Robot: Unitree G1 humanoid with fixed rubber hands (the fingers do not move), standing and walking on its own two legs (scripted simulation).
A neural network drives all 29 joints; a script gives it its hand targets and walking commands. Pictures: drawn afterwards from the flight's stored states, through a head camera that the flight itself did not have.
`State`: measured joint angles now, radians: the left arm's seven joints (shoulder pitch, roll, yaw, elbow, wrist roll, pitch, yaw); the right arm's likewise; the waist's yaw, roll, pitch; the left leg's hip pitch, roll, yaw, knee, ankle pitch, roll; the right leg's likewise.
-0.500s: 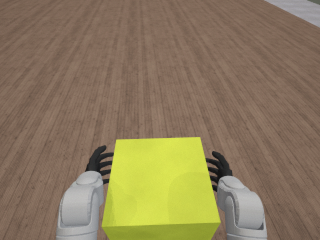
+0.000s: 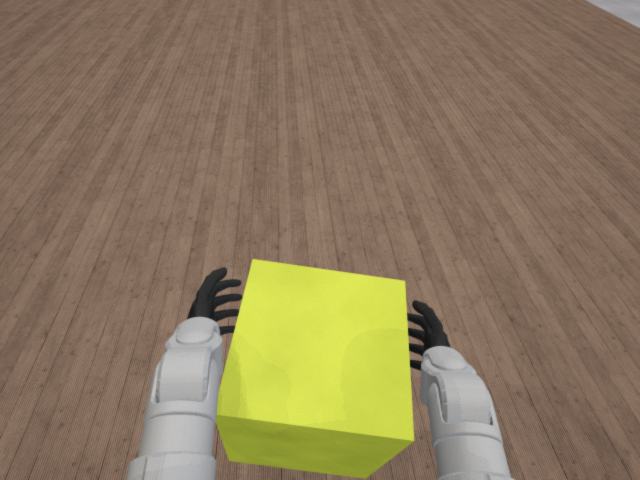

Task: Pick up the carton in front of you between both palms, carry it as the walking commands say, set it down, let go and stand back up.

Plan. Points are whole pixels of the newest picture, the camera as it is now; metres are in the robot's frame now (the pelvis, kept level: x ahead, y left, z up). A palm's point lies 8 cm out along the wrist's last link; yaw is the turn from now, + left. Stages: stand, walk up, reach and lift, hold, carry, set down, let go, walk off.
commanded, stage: carry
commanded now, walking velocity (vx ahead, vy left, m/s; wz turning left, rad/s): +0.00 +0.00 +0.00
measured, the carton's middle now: (312, 375) +0.29 +0.01 -0.06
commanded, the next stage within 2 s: hold in 1.12 s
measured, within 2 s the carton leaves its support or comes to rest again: neither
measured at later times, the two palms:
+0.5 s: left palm (197, 328) +0.29 +0.15 +0.06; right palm (429, 357) +0.28 -0.14 +0.03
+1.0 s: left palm (201, 332) +0.29 +0.15 +0.05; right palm (435, 360) +0.27 -0.14 +0.03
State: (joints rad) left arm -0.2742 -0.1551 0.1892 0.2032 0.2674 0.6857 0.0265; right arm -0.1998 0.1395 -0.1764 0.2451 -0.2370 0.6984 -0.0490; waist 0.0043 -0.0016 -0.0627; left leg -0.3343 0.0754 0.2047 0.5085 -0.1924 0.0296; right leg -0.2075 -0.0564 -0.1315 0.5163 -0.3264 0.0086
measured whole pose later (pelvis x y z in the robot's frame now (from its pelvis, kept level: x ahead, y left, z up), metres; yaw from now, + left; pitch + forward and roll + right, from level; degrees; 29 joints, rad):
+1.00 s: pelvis -0.01 +0.00 +0.00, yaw +0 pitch +1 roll +0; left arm -0.25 -0.15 0.17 0.14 0.25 0.71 0.01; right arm -0.20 0.14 -0.14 0.17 -0.22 0.79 -0.06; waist 0.00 0.00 -0.07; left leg -0.36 0.08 0.19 0.52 -0.18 0.03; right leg -0.23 -0.05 -0.14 0.53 -0.32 0.01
